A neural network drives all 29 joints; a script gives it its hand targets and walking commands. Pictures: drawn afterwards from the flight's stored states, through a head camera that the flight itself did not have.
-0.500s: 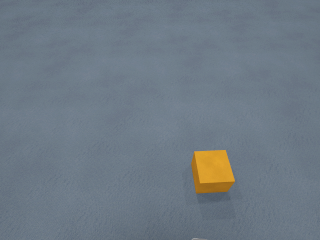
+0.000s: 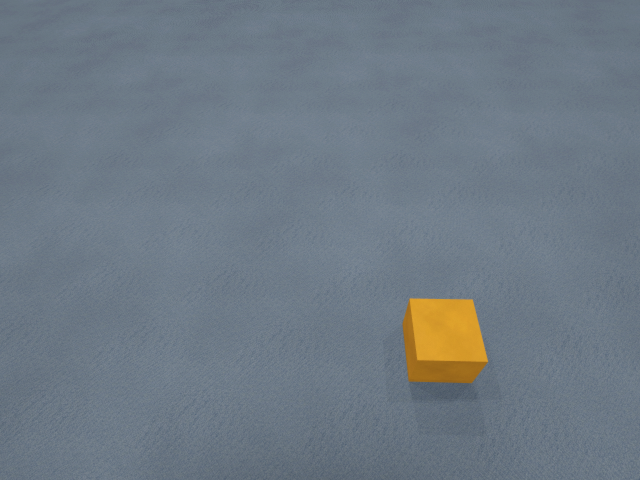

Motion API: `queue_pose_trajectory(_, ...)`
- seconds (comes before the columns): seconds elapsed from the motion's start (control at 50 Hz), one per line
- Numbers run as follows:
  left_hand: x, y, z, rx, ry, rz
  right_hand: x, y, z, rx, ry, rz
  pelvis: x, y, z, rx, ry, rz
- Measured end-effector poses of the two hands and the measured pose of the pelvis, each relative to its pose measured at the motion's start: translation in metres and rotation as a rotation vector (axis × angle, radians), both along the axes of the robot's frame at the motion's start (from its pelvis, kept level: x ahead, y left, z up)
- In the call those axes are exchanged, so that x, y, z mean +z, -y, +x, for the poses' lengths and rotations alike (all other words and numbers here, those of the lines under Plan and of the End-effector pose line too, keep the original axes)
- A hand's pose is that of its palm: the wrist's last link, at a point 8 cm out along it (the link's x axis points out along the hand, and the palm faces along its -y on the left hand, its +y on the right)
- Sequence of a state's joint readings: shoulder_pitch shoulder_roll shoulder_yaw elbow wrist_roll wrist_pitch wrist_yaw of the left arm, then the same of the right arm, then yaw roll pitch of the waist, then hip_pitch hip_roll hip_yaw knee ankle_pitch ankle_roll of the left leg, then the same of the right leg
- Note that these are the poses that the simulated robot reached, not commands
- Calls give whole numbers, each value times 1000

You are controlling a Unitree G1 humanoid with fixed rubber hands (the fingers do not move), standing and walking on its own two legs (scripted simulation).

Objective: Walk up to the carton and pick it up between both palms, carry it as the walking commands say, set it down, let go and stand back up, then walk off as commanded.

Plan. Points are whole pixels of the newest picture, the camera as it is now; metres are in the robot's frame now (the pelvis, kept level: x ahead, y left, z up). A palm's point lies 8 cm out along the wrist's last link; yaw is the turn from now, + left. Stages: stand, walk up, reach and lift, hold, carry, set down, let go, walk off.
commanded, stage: walk off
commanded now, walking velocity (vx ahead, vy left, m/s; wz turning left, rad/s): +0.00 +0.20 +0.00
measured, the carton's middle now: (440, 340) +0.62 -0.33 -0.69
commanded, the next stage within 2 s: stand in 0.72 s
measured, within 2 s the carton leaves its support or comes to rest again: neither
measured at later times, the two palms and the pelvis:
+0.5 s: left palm out of the picture +0.04 +0.33 -0.13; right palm out of the picture +0.01 -0.19 -0.13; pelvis -0.03 +0.07 -0.01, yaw -3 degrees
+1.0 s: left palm out of the picture -0.02 +0.29 -0.12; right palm out of the picture -0.01 -0.21 -0.13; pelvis -0.06 +0.05 +0.00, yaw -1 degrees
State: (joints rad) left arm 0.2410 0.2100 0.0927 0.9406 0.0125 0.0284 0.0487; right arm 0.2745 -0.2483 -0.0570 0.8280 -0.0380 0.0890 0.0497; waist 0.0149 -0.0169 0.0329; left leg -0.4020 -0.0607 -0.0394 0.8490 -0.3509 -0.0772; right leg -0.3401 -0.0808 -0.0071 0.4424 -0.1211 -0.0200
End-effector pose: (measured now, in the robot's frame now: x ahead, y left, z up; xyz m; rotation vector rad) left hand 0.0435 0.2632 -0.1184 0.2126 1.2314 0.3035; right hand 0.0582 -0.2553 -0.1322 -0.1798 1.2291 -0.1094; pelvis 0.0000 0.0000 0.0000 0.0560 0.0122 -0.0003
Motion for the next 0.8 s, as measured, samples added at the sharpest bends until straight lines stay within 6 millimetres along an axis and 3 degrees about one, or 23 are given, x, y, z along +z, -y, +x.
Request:
queue_pose_trajectory(0.12,-29,-42,-9,-7,6,-35,7,-24,-10,-1,39,-81,-15,-35,-12,2,33,-55)
queue_pose_trajectory(0.24,-23,-69,-15,-13,-10,-37,17,-51,-19,-22,44,-96,-7,-60,-18,-5,41,-81)
queue_pose_trajectory(0.36,-21,-86,-15,-52,-52,-11,12,-60,-34,-54,17,-105,-8,-71,-22,-35,-14,-72)
queue_pose_trajectory(0.54,-13,-60,-1,-94,-6,-10,-5,-59,-55,-105,20,-54,-10,-63,-31,-44,-10,-53)
queue_pose_trajectory(0.68,-7,-28,-23,-45,20,-2,-18,-42,-56,-67,23,2,-12,-38,-43,-33,12,-3)
queue_pose_trajectory(0.8,11,-23,-50,-5,-6,18,-13,-42,-60,-26,5,43,2,-32,-53,-9,-15,36)
